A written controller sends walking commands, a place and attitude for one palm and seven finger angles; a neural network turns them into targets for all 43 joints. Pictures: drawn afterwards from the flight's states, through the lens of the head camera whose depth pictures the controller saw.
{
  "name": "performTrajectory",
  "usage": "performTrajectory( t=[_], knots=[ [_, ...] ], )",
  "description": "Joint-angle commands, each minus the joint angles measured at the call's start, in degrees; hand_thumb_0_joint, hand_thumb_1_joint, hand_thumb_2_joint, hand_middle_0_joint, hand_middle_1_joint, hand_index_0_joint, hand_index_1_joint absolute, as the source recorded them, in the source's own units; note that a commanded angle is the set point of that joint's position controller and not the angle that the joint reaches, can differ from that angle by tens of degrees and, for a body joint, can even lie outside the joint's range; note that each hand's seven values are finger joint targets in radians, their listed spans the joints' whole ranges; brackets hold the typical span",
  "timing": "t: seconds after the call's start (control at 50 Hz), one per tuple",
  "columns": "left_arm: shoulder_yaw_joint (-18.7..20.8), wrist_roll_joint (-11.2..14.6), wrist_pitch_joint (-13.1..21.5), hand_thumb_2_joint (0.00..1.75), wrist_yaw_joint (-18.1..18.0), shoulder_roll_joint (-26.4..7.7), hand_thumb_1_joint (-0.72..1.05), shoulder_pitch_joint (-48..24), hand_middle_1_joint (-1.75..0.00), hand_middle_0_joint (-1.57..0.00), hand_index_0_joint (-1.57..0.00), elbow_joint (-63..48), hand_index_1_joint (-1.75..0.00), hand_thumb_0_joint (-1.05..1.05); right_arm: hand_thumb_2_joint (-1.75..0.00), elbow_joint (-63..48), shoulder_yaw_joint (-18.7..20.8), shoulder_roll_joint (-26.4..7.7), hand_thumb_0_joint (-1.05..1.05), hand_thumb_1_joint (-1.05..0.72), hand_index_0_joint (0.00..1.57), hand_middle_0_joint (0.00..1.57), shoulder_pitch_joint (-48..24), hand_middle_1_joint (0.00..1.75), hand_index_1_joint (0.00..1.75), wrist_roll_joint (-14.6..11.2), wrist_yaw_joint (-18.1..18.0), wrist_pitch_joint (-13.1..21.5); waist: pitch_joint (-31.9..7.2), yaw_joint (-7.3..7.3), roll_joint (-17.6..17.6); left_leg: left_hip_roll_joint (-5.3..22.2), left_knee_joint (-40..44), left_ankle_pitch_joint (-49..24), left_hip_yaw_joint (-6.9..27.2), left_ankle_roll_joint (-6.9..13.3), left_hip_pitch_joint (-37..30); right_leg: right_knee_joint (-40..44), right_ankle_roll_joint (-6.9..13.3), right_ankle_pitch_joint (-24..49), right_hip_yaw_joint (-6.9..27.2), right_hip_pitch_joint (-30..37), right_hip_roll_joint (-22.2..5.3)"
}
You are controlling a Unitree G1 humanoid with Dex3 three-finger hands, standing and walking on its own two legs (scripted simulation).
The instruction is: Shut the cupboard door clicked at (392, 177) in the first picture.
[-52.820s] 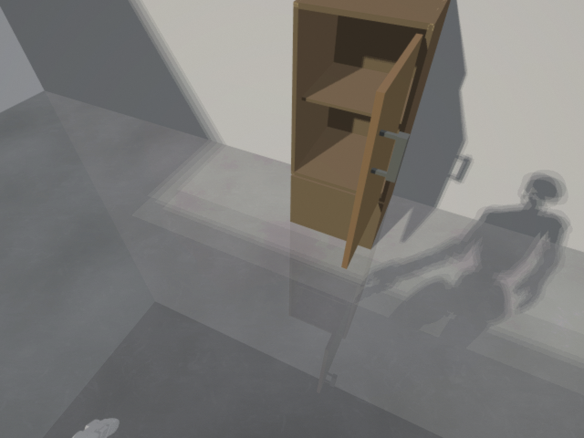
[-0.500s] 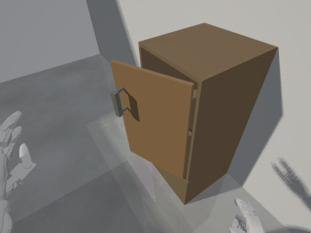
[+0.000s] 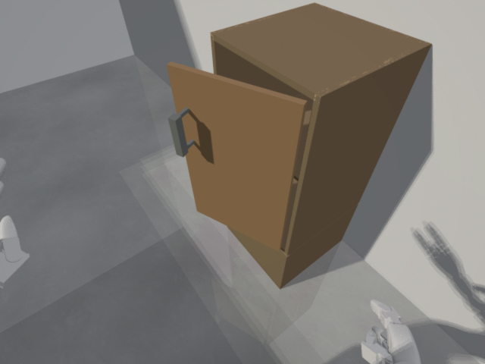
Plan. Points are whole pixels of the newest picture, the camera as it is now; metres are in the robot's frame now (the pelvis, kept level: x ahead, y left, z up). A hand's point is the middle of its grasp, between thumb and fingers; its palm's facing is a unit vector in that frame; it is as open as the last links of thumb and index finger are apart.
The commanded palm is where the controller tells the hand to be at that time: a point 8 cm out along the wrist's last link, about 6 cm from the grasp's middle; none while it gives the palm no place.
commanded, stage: step back with the hand held close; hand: left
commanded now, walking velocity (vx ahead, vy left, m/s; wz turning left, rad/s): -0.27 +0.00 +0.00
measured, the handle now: (183, 131) +0.68 +0.21 -0.02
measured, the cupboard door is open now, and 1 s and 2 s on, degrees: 23 23 23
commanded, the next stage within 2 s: stop stepping back and stand still in 0.72 s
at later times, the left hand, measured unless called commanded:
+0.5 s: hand out of the picture +0.10 +0.25 +0.18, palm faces +0.50 -0.73 -0.46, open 7.4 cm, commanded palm +0.04 +0.29 +0.18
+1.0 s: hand out of the picture -0.11 +0.29 +0.19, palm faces +0.75 -0.57 -0.34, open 7.4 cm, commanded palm -0.18 +0.29 +0.18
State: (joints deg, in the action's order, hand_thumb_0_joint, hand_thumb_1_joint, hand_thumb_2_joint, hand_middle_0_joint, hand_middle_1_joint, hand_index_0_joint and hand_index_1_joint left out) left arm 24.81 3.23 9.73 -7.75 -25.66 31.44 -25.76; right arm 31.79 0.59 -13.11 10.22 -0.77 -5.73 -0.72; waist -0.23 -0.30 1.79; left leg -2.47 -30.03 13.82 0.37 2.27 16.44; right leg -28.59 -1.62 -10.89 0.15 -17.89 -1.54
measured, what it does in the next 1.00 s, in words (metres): walks backwards: left foot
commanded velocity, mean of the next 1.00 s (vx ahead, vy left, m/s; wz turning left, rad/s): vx -0.23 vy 0.00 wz -0.08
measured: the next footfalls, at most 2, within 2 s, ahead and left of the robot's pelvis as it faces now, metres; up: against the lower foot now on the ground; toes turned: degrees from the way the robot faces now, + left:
left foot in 0.96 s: -0.25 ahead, +0.09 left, +0.00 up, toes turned +14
right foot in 1.32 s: -0.30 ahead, -0.17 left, +0.00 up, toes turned -3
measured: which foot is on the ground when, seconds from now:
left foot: down 0.00-0.78, up 0.80-0.94, down 0.96-1.00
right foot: down 0.00-0.94, up 0.96-1.00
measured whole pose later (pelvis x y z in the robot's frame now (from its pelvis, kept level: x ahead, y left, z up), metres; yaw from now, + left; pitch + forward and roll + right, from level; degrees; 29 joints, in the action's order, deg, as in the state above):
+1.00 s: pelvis -0.24 -0.03 -0.03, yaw +14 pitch -2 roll +0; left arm 26.3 1.4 12.5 -11.6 -23.4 21.8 -28.9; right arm 33.3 1.4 -12.8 11.0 0.6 -5.7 5.3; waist -0.1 -3.0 -2.0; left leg 0.2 -42.1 25.4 0.3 1.5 16.3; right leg -49.4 -2.9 -22.9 6.5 -38.3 0.2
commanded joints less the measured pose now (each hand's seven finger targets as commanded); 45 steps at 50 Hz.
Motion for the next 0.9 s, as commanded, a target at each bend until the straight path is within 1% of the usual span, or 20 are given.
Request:
performTrajectory(
  t=[0.0,0.06,0.12,0.16,0.18,0.32,0.4,0.48,0.56,0.62,0.68,0.7,0.72,0.76,0.78,0.8,0.82,0.84,0.86,0.88],
  knots=[
    [6.9,-0.4,3.8,0.9,-1.2,-7.9,0.9,-1.1,-0.3,-0.2,-0.2,-8.5,-0.3,0.0,-0.9,-9.1,2.6,-8.6,0.0,-0.9,0.2,0.2,-4.4,0.3,0.3,-0.2,-0.5,3.1,-5.3,0.19,2.6,8.9,12.2,5.5,6.9,2.0,21.6,-5.5,0.2,10.2,0.6,20.3,0.9],
    [8.2,-1.6,5.0,0.9,-1.5,-9.4,0.9,-3.9,-0.3,-0.2,-0.2,-8.9,-0.3,0.0,-0.9,-9.2,2.6,-9.1,0.0,-0.9,0.2,0.2,-4.5,0.3,0.3,-0.1,-0.8,3.9,-2.6,0.33,3.5,9.0,14.1,21.7,8.1,3.6,30.1,-6.1,0.1,4.6,1.9,22.3,1.5],
    [6.5,-2.4,5.9,0.9,-1.8,-7.7,0.9,-6.5,-0.3,-0.2,-0.2,-10.6,-0.3,0.0,-0.9,-9.3,2.4,-8.8,0.0,-0.9,0.2,0.2,-3.5,0.3,0.3,0.1,-0.6,4.8,-2.1,0.75,4.2,8.9,12.8,26.3,8.3,4.1,33.3,-7.1,0.3,0.2,2.9,22.2,1.4],
    [7.7,-2.9,6.6,0.9,-2.1,-9.8,0.9,-8.7,-0.3,-0.2,-0.2,-12.8,-0.3,0.0,-0.9,-9.1,2.5,-9.1,0.0,-0.9,0.2,0.2,-3.6,0.3,0.3,0.4,-0.7,5.6,-2.0,0.65,4.4,8.6,11.3,27.8,8.0,4.2,32.9,-5.9,0.5,-2.7,4.1,20.4,1.4],
    [6.2,-2.9,6.9,0.9,-2.1,-8.0,0.9,-8.8,-0.3,-0.2,-0.2,-13.0,-0.3,0.0,-0.9,-9.0,2.2,-8.4,0.0,-0.9,0.2,0.2,-3.1,0.3,0.3,0.4,-0.6,6.1,-2.0,0.93,3.8,8.0,10.0,27.7,7.6,4.0,32.4,-5.2,0.8,-4.3,4.6,19.1,0.7],
    [7.8,-2.2,8.5,0.9,-3.5,-9.8,0.9,-6.9,-0.3,-0.2,-0.2,-14.7,-0.3,0.0,-0.9,-7.4,2.3,-7.4,0.0,-0.9,0.2,0.2,-1.2,0.3,0.3,1.0,0.2,7.8,-2.6,1.25,0.2,4.0,0.1,20.4,4.1,0.7,20.2,5.5,3.9,-15.3,10.3,3.2,-4.0],
    [7.9,-1.2,8.6,0.9,-4.2,-9.8,0.9,-4.8,-0.3,-0.2,-0.2,-12.6,-0.3,0.0,-0.9,-6.3,2.5,-7.2,0.0,-0.9,0.2,0.2,-0.7,0.3,0.3,0.6,0.6,7.4,-3.8,1.59,-2.4,3.7,-1.2,17.6,3.8,0.0,15.5,8.3,4.0,-17.2,9.1,-1.3,-4.9],
    [8.4,-1.2,8.5,0.9,-4.6,-9.6,0.9,-3.0,-0.3,-0.2,-0.2,-11.5,-0.3,0.0,-0.9,-6.4,2.7,-7.7,0.0,-0.9,0.2,0.2,-0.8,0.3,0.3,0.2,0.2,7.3,-4.2,1.71,1.2,6.7,6.0,21.5,7.0,1.6,20.9,2.2,2.1,-13.8,4.8,3.9,-0.9],
    [11.0,-1.7,8.9,0.9,-4.4,-11.6,0.9,-2.9,-0.3,-0.2,-0.2,-14.1,-0.3,0.0,-0.9,-6.9,3.0,-8.1,0.0,-0.9,0.2,0.2,-2.5,0.3,0.3,-0.1,-0.2,8.0,-7.7,0.85,7.2,12.0,12.8,24.5,10.6,4.0,31.2,-12.3,0.6,-0.1,2.4,17.3,3.6],
    [12.3,-2.5,9.4,0.9,-3.8,-11.5,0.9,-1.5,-0.3,-0.2,-0.2,-14.6,-0.3,0.0,-0.9,-7.6,3.6,-8.3,0.0,-0.9,0.2,0.2,-2.8,0.3,0.3,-0.3,0.1,9.0,-8.3,0.65,7.5,12.9,10.5,30.1,7.8,4.8,37.1,-16.6,0.8,3.1,4.4,22.1,4.0],
    [14.1,-4.0,9.2,0.9,-3.3,-11.7,0.9,-1.7,-0.3,-0.2,-0.2,-12.6,-0.3,0.0,-0.9,-8.2,4.0,-8.8,0.0,-0.9,0.2,0.2,-4.2,0.3,0.3,0.0,0.6,9.4,-4.4,0.32,9.6,13.6,6.6,41.2,4.5,5.1,46.5,-18.5,1.9,-8.6,8.9,21.8,3.9],
    [14.4,-3.9,8.8,0.9,-3.3,-12.0,0.9,-2.0,-0.3,-0.2,-0.2,-12.2,-0.3,0.0,-0.9,-8.1,4.4,-8.4,0.0,-0.9,0.2,0.2,-4.5,0.3,0.3,-0.1,0.9,9.4,-2.6,0.14,7.1,12.2,1.7,40.8,2.4,3.9,44.8,-15.5,3.3,-14.5,12.7,15.6,2.5],
    [14.6,-3.2,8.1,0.9,-3.3,-12.6,0.9,-1.7,-0.3,-0.2,-0.2,-11.5,-0.3,0.0,-0.9,-7.7,4.7,-7.7,0.0,-0.9,0.2,0.2,-4.6,0.3,0.3,0.0,1.3,9.1,-1.3,-0.02,2.9,9.5,-7.2,38.1,0.7,2.0,38.9,-7.6,6.1,-24.1,19.8,4.8,-1.2],
    [13.7,-1.6,5.8,0.9,-4.2,-15.7,0.9,-3.2,-0.3,-0.2,-0.2,-13.6,-0.3,0.0,-0.9,-3.1,6.1,-5.7,0.0,-0.9,0.2,0.2,-3.3,0.3,0.3,1.1,3.1,6.3,-1.9,0.75,-14.3,1.9,-49.8,19.7,-0.3,-5.4,5.3,27.6,16.3,-51.9,48.0,-36.5,-20.1],
    [9.9,-1.9,3.5,0.9,-4.3,-14.4,0.9,-7.3,-0.3,-0.2,-0.2,-14.3,-0.3,0.0,-0.9,-0.5,5.3,-4.4,0.0,-0.9,0.2,0.2,-3.3,0.3,0.3,2.8,3.7,3.4,-0.5,4.17,-14.7,2.6,-58.8,12.8,2.4,-6.7,2.6,29.8,14.6,-50.0,39.7,-38.6,-18.1],
    [10.1,-1.9,3.2,0.9,-3.6,-14.6,0.9,-9.9,-0.3,-0.2,-0.2,-16.2,-0.3,0.0,-0.9,-1.3,5.2,-4.3,0.0,-0.9,0.2,0.2,-1.6,0.3,0.3,2.4,3.8,2.5,-3.3,5.23,-18.5,2.1,-60.9,10.4,1.9,-6.6,-2.5,28.5,11.7,-46.1,32.7,-41.0,-14.6],
    [10.4,-1.2,3.9,0.9,-3.5,-14.3,0.9,-11.6,-0.3,-0.2,-0.2,-17.2,-0.3,0.0,-0.9,-3.5,4.4,-3.6,0.0,-0.9,0.2,0.2,0.9,0.3,0.3,1.8,3.2,2.9,-4.5,5.12,-21.5,2.4,-53.3,12.3,-0.4,-5.7,-7.5,25.8,8.2,-41.5,23.3,-40.0,-10.9],
    [9.5,-0.8,4.6,0.9,-3.4,-14.0,0.9,-11.8,-0.3,-0.2,-0.2,-16.5,-0.3,0.0,-0.9,-5.1,3.4,-3.7,0.0,-0.9,0.2,0.2,1.3,0.3,0.3,1.2,2.1,3.5,-4.4,3.73,-22.7,2.0,-39.6,16.7,-2.8,-4.5,-9.8,22.7,5.3,-37.4,17.8,-35.2,-7.3],
    [6.6,-0.7,5.7,0.9,-3.4,-12.8,0.9,-17.3,-0.3,-0.2,-0.2,-19.5,-0.3,0.0,-0.9,-6.7,2.9,-4.2,0.0,-0.9,0.2,0.2,-0.1,0.3,0.3,0.4,0.9,4.5,-3.4,2.64,-20.6,1.6,-24.8,20.9,-3.2,-2.7,-9.8,19.0,4.1,-34.3,15.9,-29.8,-6.3],
    [7.4,-0.6,5.9,0.9,-4.2,-12.8,0.9,-17.5,-0.3,-0.2,-0.2,-16.4,-0.3,0.0,-0.9,-4.8,3.3,-6.3,0.0,-0.9,0.2,0.2,1.0,0.3,0.3,0.5,-0.5,5.3,-3.0,3.18,-14.0,1.1,-9.9,22.3,-3.2,-1.5,-9.8,13.9,2.9,-31.1,15.1,-24.4,-5.1]
  ],
)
